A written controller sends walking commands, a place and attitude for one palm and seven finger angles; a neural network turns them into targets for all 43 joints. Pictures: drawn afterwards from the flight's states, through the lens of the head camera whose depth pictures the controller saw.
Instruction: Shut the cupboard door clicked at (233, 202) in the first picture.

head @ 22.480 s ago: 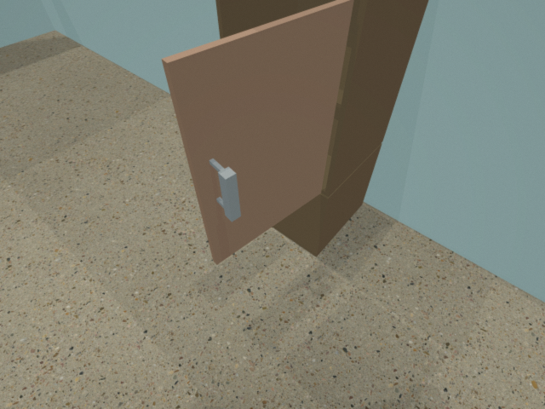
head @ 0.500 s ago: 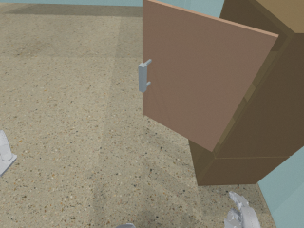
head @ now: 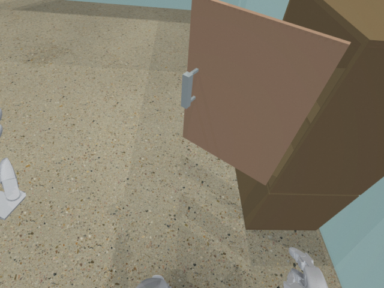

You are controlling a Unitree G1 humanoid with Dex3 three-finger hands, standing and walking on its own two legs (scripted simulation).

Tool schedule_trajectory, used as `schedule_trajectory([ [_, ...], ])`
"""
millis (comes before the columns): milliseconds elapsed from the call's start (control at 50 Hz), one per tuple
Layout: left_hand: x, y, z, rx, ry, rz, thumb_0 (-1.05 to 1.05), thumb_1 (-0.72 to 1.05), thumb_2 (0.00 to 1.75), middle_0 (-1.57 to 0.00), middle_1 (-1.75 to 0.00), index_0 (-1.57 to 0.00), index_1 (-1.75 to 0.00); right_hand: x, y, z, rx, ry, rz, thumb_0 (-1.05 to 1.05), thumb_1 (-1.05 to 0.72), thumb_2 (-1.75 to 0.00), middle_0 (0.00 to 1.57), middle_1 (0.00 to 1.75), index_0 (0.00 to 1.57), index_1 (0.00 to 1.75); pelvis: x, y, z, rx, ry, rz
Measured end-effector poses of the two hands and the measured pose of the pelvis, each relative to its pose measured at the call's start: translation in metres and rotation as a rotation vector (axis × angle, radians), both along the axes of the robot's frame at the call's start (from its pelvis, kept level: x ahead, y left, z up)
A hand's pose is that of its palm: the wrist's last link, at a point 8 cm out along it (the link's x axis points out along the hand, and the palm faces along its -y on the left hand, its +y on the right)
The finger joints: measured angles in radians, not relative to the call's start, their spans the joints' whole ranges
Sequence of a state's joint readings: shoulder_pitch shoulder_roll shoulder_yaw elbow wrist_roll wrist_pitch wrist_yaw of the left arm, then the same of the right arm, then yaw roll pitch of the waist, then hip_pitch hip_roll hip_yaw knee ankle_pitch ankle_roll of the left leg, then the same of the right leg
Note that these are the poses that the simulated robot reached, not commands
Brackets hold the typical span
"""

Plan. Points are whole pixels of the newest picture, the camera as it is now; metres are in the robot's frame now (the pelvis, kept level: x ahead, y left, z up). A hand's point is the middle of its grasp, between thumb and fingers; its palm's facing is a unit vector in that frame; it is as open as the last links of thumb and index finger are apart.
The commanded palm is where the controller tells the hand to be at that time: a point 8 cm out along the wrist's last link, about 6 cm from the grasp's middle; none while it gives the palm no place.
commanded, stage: step back with the hand held close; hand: left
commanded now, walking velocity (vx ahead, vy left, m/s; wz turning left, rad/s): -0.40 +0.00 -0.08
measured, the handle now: (190, 88) +0.76 +0.05 -0.02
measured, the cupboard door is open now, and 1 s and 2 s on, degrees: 53 53 53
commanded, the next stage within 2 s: stop stepping back and stand still in 0.34 s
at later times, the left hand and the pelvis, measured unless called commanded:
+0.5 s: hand out of the picture +0.13 +0.29 +0.19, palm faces +0.33 -0.88 -0.35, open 7.4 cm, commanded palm +0.05 +0.34 +0.20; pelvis -0.11 +0.05 -0.01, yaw -3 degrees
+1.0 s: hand out of the picture -0.04 +0.32 +0.20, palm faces +0.22 -0.84 -0.49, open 7.4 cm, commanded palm -0.08 +0.38 +0.20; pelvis -0.26 +0.10 +0.01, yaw -9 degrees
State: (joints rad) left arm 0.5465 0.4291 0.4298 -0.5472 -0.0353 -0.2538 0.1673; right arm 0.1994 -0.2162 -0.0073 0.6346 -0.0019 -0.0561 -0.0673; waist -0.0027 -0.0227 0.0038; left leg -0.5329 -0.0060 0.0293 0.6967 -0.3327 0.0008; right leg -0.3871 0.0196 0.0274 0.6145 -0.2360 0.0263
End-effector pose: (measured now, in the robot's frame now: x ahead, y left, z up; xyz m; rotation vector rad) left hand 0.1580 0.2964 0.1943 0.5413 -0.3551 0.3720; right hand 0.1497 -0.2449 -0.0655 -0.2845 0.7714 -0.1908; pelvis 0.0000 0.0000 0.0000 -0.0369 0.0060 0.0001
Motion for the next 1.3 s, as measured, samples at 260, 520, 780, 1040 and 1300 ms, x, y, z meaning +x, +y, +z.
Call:
schedule_trajectory([
  [260,-0.049,0.046,0.01,-0.021,-0.037,0.039,0.01,0.89,0.9,-0.21,-0.3,-0.21,-0.3,-0.026,0.047,0.016,0.023,-0.071,0.039,0.01,-0.9,-0.9,0.21,0.3,0.21,0.3,-0.043,0.023,0.008,-0.086,0.039,0.006],
  [520,-0.07,0.038,0.006,-0.04,-0.103,-0.175,0.01,0.89,0.9,-0.21,-0.3,-0.21,-0.3,-0.115,0.055,0.011,0.016,-0.116,-0.071,0.01,-0.9,-0.9,0.21,0.3,0.21,0.3,-0.119,0.046,-0.008,-0.078,-0.021,-0.051],
  [780,-0.166,0.106,0.001,-0.127,-0.156,0.008,0.01,0.89,0.9,-0.21,-0.3,-0.21,-0.3,-0.253,0.072,0.0,-0.073,0.045,-0.126,0.01,-0.9,-0.9,0.21,0.3,0.21,0.3,-0.198,0.094,-0.005,-0.04,-0.046,-0.087],
  [1040,-0.239,0.078,0.027,0.08,-0.001,-0.201,0.01,0.89,0.9,-0.22,-0.3,-0.21,-0.3,-0.306,0.12,0.003,0.08,-0.002,-0.111,0.01,-0.9,-0.9,0.21,0.3,0.21,0.3,-0.268,0.105,0.008,0.006,-0.011,-0.147],
  [1300,-0.229,0.134,-0.007,-0.108,0.004,-0.046,0.01,0.89,0.9,-0.21,-0.3,-0.2,-0.3,-0.322,0.124,-0.001,-0.03,0.008,-0.18,0.01,-0.9,-0.9,0.21,0.3,0.21,0.3,-0.266,0.148,0.002,0.038,-0.037,-0.092],
])
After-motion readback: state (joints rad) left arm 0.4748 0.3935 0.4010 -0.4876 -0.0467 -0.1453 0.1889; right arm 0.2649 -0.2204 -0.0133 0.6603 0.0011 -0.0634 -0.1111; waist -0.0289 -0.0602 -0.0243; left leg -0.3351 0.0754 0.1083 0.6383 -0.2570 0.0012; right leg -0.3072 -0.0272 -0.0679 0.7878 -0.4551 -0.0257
